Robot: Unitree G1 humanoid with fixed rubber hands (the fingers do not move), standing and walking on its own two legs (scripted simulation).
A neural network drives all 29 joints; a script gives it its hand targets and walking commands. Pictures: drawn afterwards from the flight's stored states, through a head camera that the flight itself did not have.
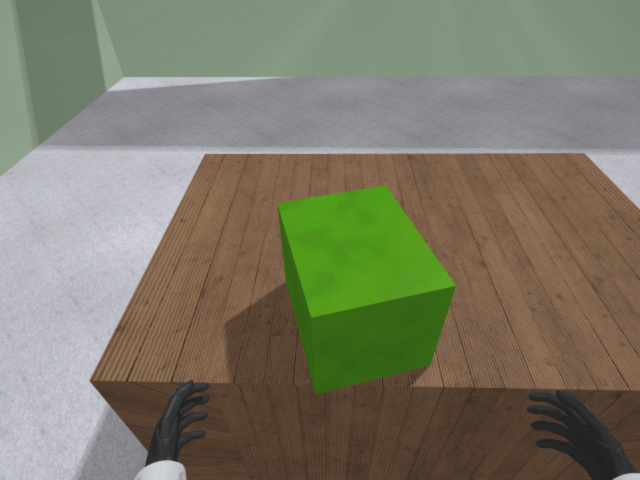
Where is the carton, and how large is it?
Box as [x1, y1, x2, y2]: [277, 185, 455, 394]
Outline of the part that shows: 385,185 277,203 286,282 315,394 430,364 455,285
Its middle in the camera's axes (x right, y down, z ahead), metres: +0.05 +0.06 +0.60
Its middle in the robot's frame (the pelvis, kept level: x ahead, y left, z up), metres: +0.42 -0.02 +0.03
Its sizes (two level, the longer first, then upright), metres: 0.231 0.183 0.183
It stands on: a pedestal, 0.71 m high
